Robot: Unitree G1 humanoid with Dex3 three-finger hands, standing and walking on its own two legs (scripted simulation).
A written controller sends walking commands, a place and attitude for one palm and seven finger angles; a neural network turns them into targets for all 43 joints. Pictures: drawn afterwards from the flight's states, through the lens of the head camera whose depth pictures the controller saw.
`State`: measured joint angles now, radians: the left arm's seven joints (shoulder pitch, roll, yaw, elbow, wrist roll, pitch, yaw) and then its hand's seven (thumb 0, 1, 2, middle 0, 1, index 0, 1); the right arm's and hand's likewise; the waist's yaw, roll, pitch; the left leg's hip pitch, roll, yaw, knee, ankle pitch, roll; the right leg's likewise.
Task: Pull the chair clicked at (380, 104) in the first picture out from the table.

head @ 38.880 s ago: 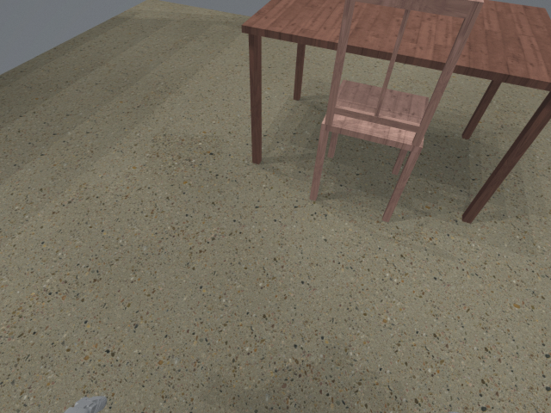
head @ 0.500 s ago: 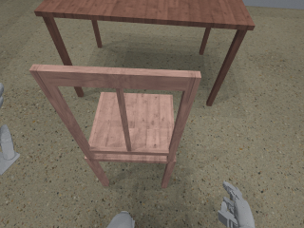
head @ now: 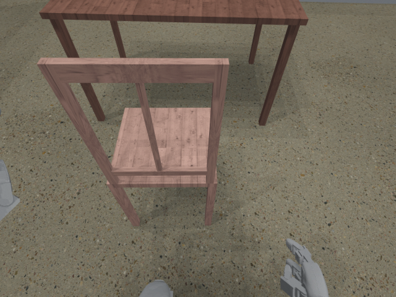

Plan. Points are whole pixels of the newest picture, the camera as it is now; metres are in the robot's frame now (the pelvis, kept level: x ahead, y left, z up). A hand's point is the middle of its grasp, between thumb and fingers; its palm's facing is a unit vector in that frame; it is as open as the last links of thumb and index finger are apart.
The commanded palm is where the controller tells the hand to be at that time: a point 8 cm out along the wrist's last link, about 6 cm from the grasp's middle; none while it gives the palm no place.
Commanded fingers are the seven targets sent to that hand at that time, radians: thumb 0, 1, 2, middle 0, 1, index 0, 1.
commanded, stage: stop stepping back and stand still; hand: left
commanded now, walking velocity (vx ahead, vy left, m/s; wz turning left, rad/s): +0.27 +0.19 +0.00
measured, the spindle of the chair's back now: (151, 134) +0.50 +0.17 -0.04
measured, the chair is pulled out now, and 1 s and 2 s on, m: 0.57 0.57 0.57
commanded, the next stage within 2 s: let the arm hang, fingers relaxed in 1.12 s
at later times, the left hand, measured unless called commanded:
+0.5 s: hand out of the picture +0.14 +0.27 +0.17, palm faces +0.49 -0.73 -0.48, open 7.4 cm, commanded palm +0.09 +0.29 +0.19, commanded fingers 0.00 0.90 0.90 -0.20 -0.30 -0.20 -0.30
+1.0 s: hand (9, 213) +0.20 +0.27 +0.16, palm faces +0.38 -0.78 -0.49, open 7.4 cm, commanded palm +0.13 +0.31 +0.19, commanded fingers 0.00 0.90 0.90 -0.20 -0.30 -0.20 -0.30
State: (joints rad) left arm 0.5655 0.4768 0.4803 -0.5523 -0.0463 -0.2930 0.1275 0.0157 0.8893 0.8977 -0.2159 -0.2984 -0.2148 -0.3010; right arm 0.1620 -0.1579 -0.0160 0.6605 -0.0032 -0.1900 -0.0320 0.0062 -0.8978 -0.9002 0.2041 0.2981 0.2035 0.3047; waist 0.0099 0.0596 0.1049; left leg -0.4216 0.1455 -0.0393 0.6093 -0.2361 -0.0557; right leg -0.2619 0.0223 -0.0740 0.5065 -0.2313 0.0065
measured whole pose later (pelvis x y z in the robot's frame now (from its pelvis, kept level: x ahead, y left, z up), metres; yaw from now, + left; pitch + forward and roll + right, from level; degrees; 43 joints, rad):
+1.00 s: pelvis +0.00 +0.01 +0.01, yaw +1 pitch -1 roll -1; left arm 0.59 0.43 0.41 -0.49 -0.04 -0.21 0.16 0.02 0.89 0.90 -0.22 -0.30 -0.21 -0.30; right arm 0.19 -0.20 -0.03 0.61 0.02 -0.11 -0.06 0.01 -0.90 -0.90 0.20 0.30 0.20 0.30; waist -0.02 0.00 0.07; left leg -0.11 0.02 0.02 0.45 -0.32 0.00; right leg -0.20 -0.01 -0.03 0.41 -0.19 0.02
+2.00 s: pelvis -0.03 -0.02 +0.01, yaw +2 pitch -1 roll +0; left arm 0.31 0.15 0.00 1.07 0.01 0.03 0.03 0.01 0.91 0.90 -0.20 -0.30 -0.20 -0.30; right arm 0.41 -0.11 0.01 1.07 -0.01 0.00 -0.03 0.00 -0.91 -0.90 0.20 0.30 0.20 0.30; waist 0.00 0.02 0.06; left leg -0.17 0.03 -0.01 0.48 -0.29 -0.02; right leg -0.25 0.00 -0.06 0.46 -0.19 -0.02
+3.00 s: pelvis -0.01 -0.02 +0.01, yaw +3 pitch -2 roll +0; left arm 0.27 0.15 0.01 1.05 0.01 0.02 0.03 0.01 0.92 0.90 -0.20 -0.30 -0.20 -0.30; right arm 0.33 -0.11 0.01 1.07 -0.01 -0.01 -0.04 0.00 -0.91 -0.90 0.20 0.30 0.20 0.30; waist 0.00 0.00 0.08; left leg -0.12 0.03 -0.02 0.45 -0.30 -0.03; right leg -0.22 -0.01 -0.07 0.46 -0.22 -0.02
